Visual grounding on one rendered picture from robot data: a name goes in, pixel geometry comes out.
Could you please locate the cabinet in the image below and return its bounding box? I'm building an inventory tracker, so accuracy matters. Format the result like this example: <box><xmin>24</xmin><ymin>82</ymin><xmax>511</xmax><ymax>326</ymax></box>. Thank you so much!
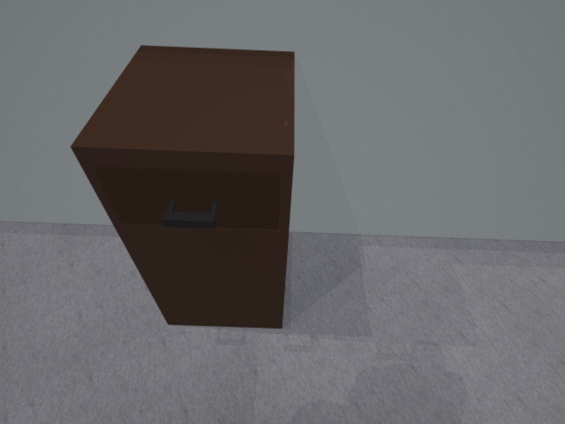
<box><xmin>71</xmin><ymin>45</ymin><xmax>295</xmax><ymax>329</ymax></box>

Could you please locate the handle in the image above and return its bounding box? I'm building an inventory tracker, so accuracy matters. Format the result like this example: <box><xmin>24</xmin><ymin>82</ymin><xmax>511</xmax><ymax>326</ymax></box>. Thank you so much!
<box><xmin>162</xmin><ymin>199</ymin><xmax>218</xmax><ymax>229</ymax></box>

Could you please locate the drawer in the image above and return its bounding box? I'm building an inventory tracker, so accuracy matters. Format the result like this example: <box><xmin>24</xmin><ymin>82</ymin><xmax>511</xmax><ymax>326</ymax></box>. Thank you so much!
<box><xmin>94</xmin><ymin>165</ymin><xmax>281</xmax><ymax>230</ymax></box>

